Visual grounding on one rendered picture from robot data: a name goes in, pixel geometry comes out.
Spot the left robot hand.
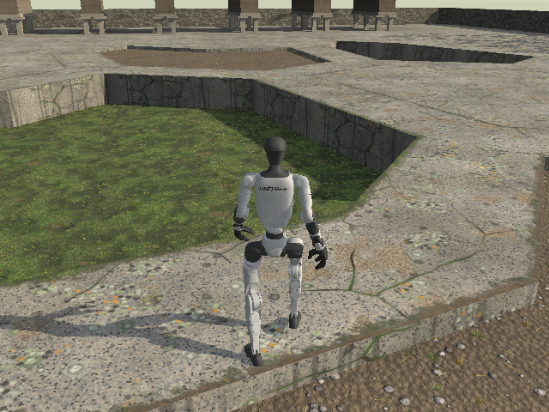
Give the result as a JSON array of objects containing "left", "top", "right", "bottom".
[{"left": 234, "top": 226, "right": 254, "bottom": 241}]

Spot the right robot upper arm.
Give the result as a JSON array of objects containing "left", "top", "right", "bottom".
[{"left": 293, "top": 174, "right": 314, "bottom": 223}]

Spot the left robot forearm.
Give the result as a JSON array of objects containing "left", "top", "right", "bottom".
[{"left": 233, "top": 205, "right": 245, "bottom": 231}]

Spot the left robot upper arm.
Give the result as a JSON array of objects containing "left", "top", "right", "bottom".
[{"left": 235, "top": 173, "right": 257, "bottom": 219}]

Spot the right robot hand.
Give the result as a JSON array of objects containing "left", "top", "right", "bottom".
[{"left": 308, "top": 246, "right": 328, "bottom": 270}]

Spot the robot left foot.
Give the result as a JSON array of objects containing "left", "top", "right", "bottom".
[{"left": 244, "top": 343, "right": 263, "bottom": 367}]

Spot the right robot forearm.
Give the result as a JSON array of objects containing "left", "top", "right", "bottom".
[{"left": 305, "top": 210, "right": 325, "bottom": 251}]

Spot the robot right foot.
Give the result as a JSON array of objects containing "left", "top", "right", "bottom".
[{"left": 289, "top": 311, "right": 301, "bottom": 329}]

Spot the robot foot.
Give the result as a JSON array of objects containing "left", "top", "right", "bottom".
[
  {"left": 289, "top": 311, "right": 301, "bottom": 329},
  {"left": 244, "top": 343, "right": 263, "bottom": 367}
]

